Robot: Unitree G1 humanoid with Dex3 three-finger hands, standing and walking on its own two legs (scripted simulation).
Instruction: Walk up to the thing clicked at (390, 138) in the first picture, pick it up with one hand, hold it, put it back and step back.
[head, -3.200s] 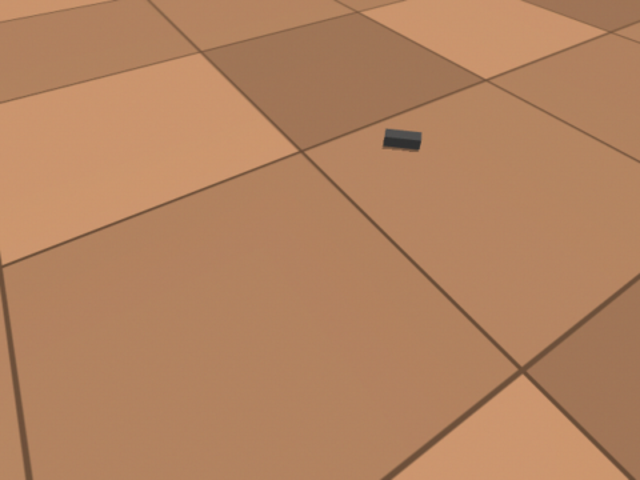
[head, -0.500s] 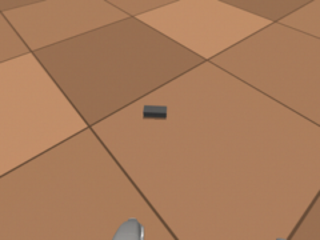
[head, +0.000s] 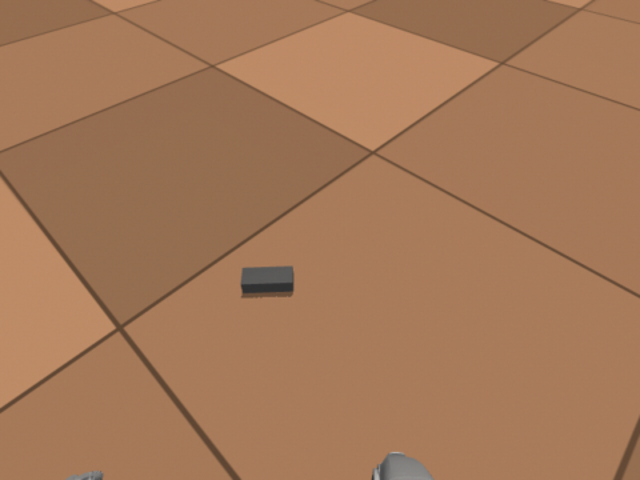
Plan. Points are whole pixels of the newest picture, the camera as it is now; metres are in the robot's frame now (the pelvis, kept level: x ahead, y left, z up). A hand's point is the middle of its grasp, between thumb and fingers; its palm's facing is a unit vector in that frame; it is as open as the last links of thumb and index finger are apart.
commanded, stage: walk up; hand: left
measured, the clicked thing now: (267, 279) +0.91 +0.19 -0.73
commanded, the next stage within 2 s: none
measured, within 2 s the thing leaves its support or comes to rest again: neither
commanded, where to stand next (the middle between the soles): +0.54 -0.09 m, yaw +5 degrees
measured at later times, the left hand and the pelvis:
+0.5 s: hand (187, 457) +0.18 +0.20 -0.13, palm faces +0.07 -0.93 -0.35, open 7.4 cm; pelvis +0.19 -0.08 +0.01, yaw +3 degrees
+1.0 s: hand (224, 312) +0.41 +0.17 -0.13, palm faces +0.00 -0.91 -0.41, open 7.4 cm; pelvis +0.36 -0.12 +0.00, yaw +3 degrees
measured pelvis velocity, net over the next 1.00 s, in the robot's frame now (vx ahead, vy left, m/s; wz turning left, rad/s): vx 0.36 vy -0.12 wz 0.04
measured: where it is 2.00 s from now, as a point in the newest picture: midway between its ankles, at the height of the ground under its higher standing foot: (366, 405)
